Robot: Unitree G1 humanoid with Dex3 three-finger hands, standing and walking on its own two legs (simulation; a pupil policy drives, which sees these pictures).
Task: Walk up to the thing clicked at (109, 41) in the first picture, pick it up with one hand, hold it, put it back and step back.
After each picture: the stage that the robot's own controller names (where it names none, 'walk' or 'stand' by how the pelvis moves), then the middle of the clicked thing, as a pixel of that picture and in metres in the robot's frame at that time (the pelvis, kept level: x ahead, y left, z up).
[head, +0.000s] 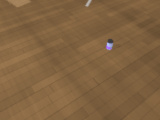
stand; (109, 44) +1.40 -0.41 -0.72
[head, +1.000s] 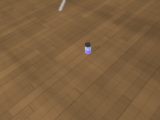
walk; (87, 48) +1.32 -0.04 -0.70
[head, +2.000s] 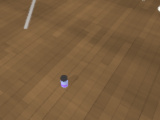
walk; (64, 81) +0.85 +0.16 -0.71
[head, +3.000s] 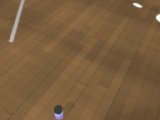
walk; (58, 112) +0.54 +0.14 -0.70
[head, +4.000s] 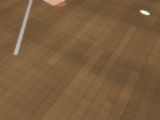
stand; out of the picture +0.42 +0.13 -0.72
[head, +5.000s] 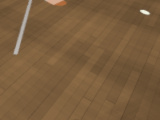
stand; out of the picture +0.41 +0.12 -0.73
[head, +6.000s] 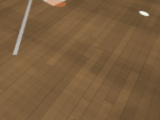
stand; out of the picture +0.42 +0.13 -0.73
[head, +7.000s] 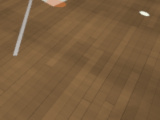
stand; out of the picture +0.41 +0.13 -0.73
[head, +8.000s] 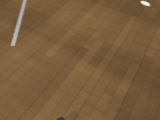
go down; out of the picture +0.42 +0.13 -0.72
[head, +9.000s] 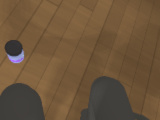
go down; (15, 52) +0.49 +0.21 -0.29
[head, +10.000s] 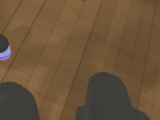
close in; (0, 48) +0.48 +0.24 -0.25
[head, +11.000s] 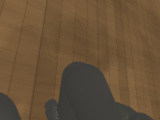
close in; out of the picture +0.47 +0.27 -0.22
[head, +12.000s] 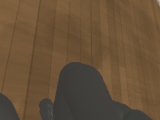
close; out of the picture +0.46 +0.28 -0.23
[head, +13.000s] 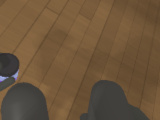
lift; (6, 70) +0.36 +0.24 -0.10
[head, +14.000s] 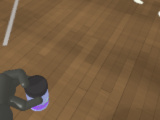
hold; (37, 94) +0.32 +0.14 +0.03
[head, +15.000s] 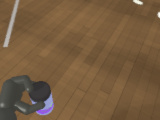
hold; (42, 98) +0.31 +0.14 +0.00
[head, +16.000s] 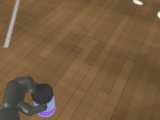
hold; (44, 101) +0.31 +0.13 -0.01
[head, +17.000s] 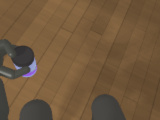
crouch; (25, 62) +0.42 +0.17 -0.08
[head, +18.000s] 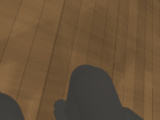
lower; out of the picture +0.44 +0.27 -0.21
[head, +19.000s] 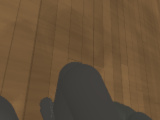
lower; out of the picture +0.45 +0.28 -0.23
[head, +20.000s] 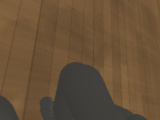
lower; out of the picture +0.45 +0.28 -0.24
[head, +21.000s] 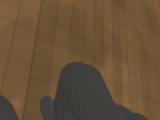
lower; out of the picture +0.45 +0.28 -0.24
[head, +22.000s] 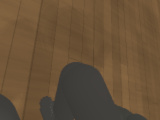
loosen; out of the picture +0.45 +0.27 -0.24
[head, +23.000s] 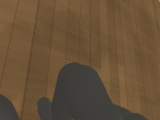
withdraw; out of the picture +0.44 +0.26 -0.25
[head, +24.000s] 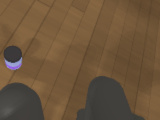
stand; (13, 58) +0.46 +0.22 -0.28
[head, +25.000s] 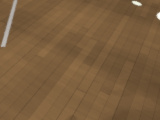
stand; out of the picture +0.40 +0.12 -0.65
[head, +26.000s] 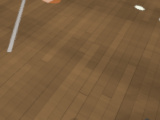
stand; out of the picture +0.42 +0.13 -0.67
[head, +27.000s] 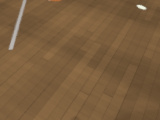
stand; out of the picture +0.41 +0.13 -0.67
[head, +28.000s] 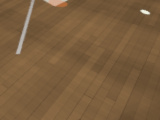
stand; out of the picture +0.42 +0.12 -0.72
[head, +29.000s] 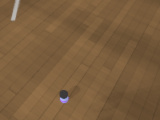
walk; (64, 96) +0.54 +0.09 -0.70
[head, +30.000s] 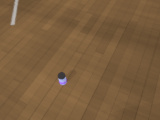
walk; (62, 78) +0.78 +0.19 -0.70
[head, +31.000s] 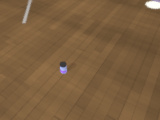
stand; (63, 67) +1.05 +0.15 -0.70
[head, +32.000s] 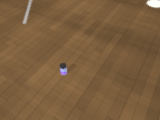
stand; (63, 68) +1.03 +0.15 -0.73
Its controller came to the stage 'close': yes
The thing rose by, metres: 0.71
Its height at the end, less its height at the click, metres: +0.00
